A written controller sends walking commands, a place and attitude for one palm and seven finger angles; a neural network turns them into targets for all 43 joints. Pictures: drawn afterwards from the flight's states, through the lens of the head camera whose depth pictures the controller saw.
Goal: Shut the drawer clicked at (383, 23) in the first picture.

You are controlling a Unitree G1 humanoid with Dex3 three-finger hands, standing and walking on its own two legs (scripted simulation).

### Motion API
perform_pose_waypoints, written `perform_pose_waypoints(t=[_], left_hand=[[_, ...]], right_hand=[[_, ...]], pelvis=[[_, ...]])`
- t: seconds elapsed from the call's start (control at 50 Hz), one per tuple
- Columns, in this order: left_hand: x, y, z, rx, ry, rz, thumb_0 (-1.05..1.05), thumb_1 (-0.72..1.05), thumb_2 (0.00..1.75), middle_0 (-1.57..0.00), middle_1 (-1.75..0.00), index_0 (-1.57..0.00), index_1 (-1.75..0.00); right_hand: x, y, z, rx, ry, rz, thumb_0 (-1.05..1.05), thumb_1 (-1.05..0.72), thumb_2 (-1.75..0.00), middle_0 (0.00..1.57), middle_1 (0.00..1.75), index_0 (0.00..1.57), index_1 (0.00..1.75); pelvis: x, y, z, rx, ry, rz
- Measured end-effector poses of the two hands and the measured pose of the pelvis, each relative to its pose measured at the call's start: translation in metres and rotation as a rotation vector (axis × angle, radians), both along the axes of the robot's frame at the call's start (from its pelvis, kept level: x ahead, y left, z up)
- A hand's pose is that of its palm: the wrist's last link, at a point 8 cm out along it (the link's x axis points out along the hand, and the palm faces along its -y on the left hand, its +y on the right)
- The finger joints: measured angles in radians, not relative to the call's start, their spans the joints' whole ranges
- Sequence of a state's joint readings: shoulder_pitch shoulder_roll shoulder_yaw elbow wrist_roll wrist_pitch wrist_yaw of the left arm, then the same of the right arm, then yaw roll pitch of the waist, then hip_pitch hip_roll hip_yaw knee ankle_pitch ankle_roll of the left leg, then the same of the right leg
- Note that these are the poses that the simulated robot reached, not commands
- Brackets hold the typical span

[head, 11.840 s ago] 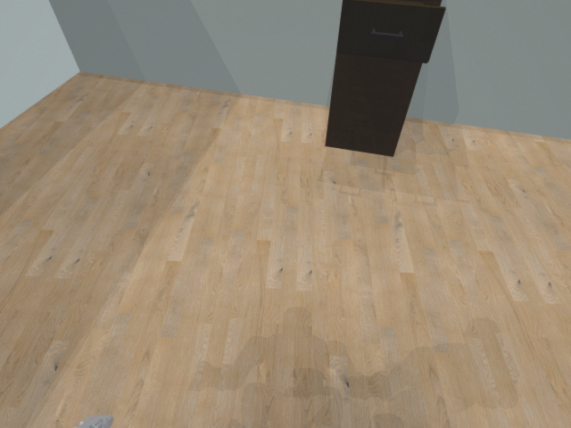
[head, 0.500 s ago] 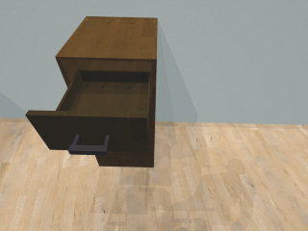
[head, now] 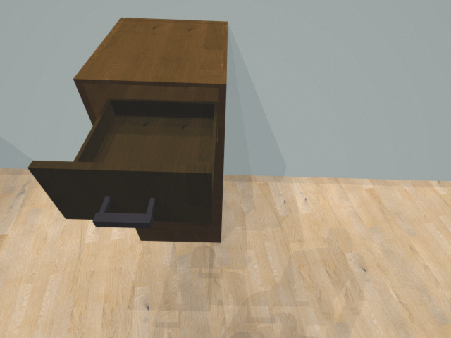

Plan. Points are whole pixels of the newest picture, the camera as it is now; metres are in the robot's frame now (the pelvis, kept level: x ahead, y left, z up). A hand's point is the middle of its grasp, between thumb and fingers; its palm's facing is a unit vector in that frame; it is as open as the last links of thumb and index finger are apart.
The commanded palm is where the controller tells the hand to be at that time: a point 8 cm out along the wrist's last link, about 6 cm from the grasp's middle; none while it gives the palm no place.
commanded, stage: look again from close up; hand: left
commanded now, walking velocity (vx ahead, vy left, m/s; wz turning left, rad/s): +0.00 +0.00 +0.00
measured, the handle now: (126, 211) +0.35 +0.23 -0.01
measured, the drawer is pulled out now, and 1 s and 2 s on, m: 0.30 0.30 0.30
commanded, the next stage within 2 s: shuffle to correct the standing spot in 0.10 s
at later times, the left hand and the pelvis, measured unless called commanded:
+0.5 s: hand out of the picture +0.00 +0.16 -0.19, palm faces +0.07 -0.99 -0.13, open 7.4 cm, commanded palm none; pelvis +0.04 +0.01 -0.01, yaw +0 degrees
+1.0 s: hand out of the picture +0.08 +0.20 -0.18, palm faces +0.04 -0.98 -0.21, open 7.4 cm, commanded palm none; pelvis +0.07 +0.02 +0.00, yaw +0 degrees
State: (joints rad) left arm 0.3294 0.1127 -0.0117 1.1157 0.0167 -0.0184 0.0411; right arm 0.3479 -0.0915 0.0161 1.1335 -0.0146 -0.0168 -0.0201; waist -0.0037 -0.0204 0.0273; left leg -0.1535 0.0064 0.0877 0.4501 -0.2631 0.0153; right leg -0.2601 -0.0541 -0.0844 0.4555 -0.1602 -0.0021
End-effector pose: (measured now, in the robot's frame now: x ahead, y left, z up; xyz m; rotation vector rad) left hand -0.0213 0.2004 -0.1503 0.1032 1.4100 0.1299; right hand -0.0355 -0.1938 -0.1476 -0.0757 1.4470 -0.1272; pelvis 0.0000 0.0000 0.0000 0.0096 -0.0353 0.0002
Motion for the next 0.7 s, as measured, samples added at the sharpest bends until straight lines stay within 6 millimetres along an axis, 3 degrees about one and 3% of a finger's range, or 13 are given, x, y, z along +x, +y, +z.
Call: perform_pose_waypoints(t=[0.28,0.48,0.62,0.7], left_hand=[[0.008,0.004,0.003,0.013,-0.007,0.009,0.01,0.91,0.90,-0.20,-0.30,-0.19,-0.30],[0.014,0.008,-0.007,-0.014,0.028,0.045,0.00,0.90,0.90,-0.20,-0.30,-0.19,-0.30],[0.044,0.016,-0.009,-0.011,0.034,0.026,0.00,0.90,0.90,-0.20,-0.30,-0.19,-0.30],[0.066,0.020,-0.012,0.000,0.000,0.031,0.00,0.90,0.90,-0.20,-0.30,-0.19,-0.30]], right_hand=[[0.023,-0.008,0.001,-0.014,-0.025,0.022,0.00,-0.90,-0.90,0.20,0.30,0.20,0.30],[0.023,-0.011,0.001,-0.045,0.036,0.018,0.00,-0.90,-0.90,0.20,0.30,0.20,0.30],[0.028,0.000,-0.002,-0.044,0.070,-0.010,0.00,-0.90,-0.90,0.20,0.30,0.20,0.30],[0.042,0.006,-0.007,-0.039,0.082,-0.005,0.00,-0.90,-0.90,0.20,0.30,0.20,0.30]], pelvis=[[0.008,0.000,0.001,-0.002,0.003,0.001],[0.033,0.006,-0.006,-0.013,0.021,0.001],[0.060,0.012,-0.010,-0.014,0.026,-0.007],[0.070,0.014,-0.014,-0.024,0.027,0.007]])
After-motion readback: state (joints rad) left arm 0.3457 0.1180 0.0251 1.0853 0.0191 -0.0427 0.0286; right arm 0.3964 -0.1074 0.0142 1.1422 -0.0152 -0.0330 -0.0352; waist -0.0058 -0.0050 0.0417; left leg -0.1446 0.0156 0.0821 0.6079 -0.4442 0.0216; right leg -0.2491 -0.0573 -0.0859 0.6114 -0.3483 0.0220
